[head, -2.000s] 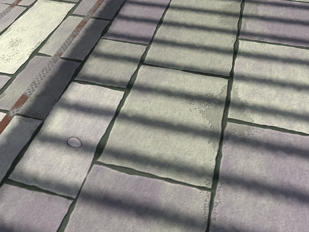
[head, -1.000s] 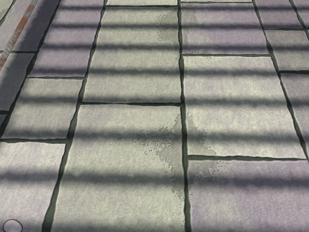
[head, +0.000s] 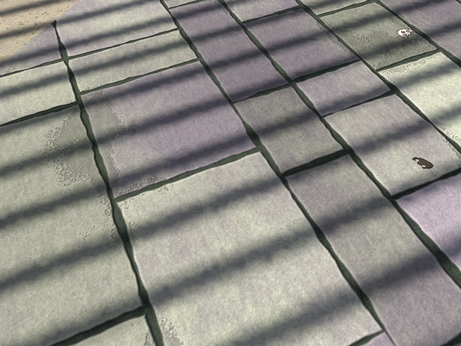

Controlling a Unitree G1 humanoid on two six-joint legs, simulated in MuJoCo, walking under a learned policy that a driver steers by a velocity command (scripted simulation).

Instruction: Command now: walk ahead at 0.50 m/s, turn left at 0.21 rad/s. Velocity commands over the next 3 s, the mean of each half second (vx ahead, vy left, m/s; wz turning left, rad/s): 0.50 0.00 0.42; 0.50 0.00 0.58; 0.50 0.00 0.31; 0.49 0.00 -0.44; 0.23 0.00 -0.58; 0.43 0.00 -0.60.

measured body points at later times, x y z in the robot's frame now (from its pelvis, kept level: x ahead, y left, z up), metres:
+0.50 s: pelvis +0.28 +0.07 -0.01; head +0.32 +0.08 +0.44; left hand +0.33 +0.37 -0.12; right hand +0.48 -0.16 -0.11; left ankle +0.31 +0.15 -0.74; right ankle +0.25 -0.10 -0.65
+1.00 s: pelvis +0.56 +0.10 +0.00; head +0.58 +0.10 +0.45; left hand +0.50 +0.39 -0.10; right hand +0.82 -0.07 -0.11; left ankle +0.46 +0.21 -0.65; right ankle +0.63 +0.02 -0.74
